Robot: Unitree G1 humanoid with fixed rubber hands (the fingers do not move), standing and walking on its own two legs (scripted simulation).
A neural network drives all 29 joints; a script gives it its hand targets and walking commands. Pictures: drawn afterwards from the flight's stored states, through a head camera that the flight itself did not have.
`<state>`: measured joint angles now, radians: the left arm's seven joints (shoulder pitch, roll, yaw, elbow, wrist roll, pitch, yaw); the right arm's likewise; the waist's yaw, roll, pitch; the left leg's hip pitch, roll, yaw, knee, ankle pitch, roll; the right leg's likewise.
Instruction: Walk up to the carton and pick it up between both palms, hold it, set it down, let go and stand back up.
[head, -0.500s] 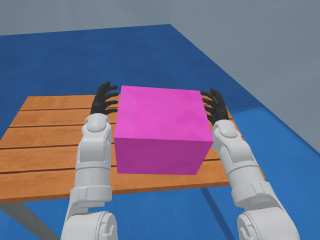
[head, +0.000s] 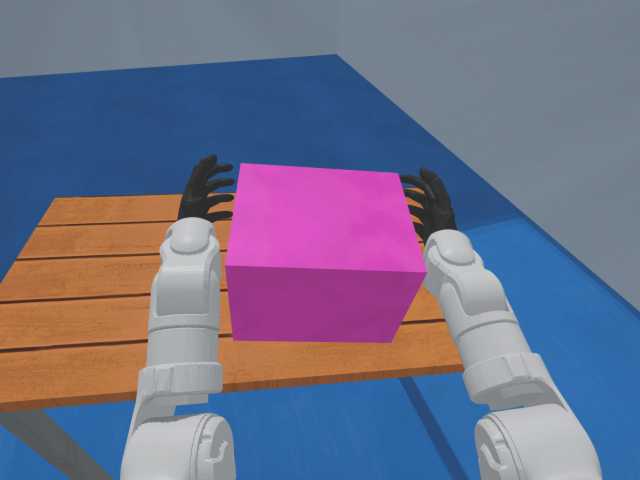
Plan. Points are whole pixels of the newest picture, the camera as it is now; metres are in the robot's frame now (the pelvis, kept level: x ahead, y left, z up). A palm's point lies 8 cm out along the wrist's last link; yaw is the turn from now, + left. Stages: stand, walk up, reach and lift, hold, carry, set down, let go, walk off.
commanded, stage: hold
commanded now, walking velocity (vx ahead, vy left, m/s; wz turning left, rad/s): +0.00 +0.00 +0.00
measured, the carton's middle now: (317, 255) +0.36 +0.00 +0.13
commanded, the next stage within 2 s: none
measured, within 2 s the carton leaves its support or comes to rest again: neither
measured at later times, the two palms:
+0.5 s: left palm (184, 216) +0.35 +0.15 +0.20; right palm (436, 222) +0.35 -0.14 +0.18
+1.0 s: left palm (183, 219) +0.36 +0.16 +0.19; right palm (432, 221) +0.36 -0.14 +0.18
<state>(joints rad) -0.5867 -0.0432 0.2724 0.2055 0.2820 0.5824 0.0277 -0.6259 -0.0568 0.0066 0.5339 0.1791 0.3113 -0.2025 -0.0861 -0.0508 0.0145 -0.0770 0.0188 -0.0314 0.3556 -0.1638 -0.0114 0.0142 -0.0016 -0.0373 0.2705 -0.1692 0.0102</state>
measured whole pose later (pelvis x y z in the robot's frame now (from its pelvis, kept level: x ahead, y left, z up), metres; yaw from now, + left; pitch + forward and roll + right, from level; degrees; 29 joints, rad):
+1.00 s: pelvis +0.00 +0.00 +0.00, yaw +0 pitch -8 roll -1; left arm -0.59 -0.04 0.30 0.13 0.30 0.67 0.00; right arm -0.65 -0.07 0.05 0.52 0.22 0.36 -0.22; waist -0.07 -0.07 0.02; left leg -0.05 0.02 -0.04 0.34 -0.15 -0.02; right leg 0.04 0.00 -0.04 0.27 -0.17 0.00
